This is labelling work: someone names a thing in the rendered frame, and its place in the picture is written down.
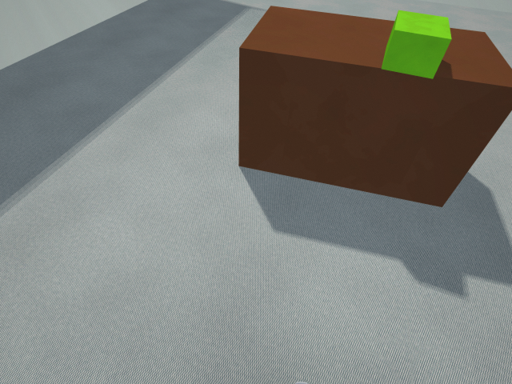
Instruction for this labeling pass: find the pedestal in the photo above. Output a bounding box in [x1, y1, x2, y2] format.
[238, 6, 512, 207]

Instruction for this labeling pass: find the carton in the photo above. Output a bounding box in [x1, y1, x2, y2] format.
[382, 10, 452, 79]

